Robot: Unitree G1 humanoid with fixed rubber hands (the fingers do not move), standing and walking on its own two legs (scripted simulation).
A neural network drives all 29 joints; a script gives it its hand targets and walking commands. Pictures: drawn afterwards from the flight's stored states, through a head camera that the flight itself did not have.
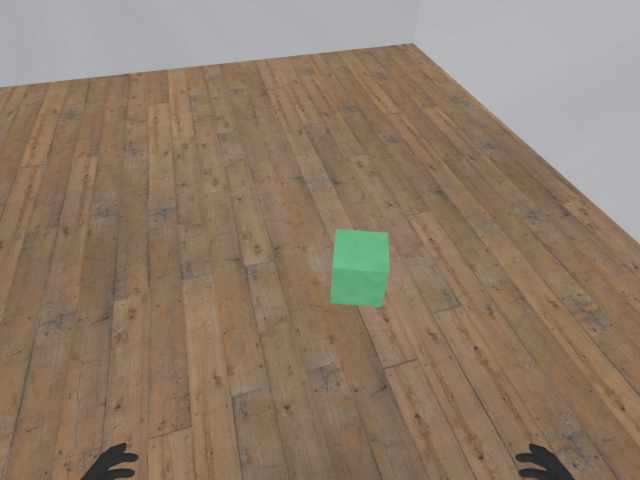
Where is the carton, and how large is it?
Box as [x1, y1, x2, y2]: [330, 229, 389, 306]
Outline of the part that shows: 336,229 332,265 330,302 381,306 389,272 387,233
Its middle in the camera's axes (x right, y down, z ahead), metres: +0.14 +0.09 +1.44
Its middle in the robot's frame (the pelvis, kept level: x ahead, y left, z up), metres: +0.95 -0.13 -0.65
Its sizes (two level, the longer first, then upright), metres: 0.191 0.184 0.211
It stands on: the floor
